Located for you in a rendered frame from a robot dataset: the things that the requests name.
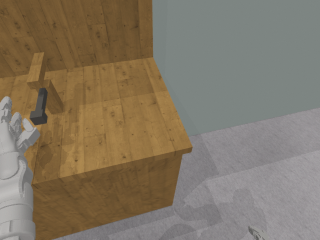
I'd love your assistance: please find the counter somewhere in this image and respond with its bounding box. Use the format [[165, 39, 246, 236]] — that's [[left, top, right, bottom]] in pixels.
[[0, 0, 193, 240]]

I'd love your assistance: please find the right robot hand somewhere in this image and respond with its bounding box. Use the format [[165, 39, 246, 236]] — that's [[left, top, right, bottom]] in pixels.
[[248, 225, 270, 240]]

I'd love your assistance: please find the tap lever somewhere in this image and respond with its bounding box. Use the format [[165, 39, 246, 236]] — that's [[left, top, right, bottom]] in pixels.
[[29, 87, 48, 126]]

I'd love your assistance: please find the left robot forearm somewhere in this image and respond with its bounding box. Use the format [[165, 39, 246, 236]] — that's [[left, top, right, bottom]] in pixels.
[[0, 152, 36, 240]]

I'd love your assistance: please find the left robot hand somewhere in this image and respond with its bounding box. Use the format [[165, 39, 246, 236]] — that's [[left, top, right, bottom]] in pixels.
[[0, 96, 41, 156]]

